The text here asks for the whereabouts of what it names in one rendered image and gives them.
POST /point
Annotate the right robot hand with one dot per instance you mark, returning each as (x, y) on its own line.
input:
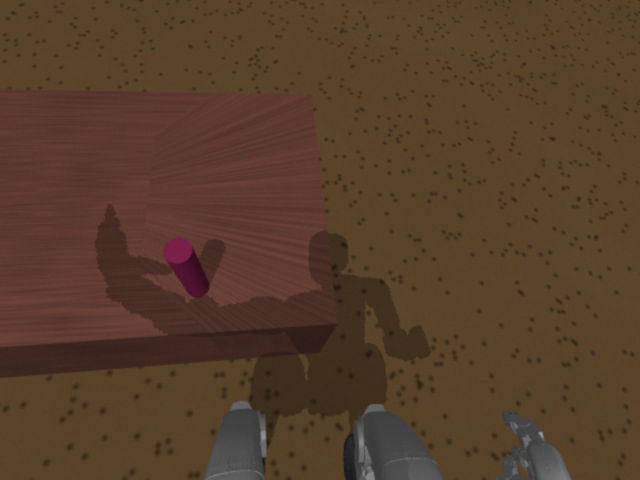
(539, 459)

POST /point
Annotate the can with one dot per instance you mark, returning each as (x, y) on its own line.
(183, 260)

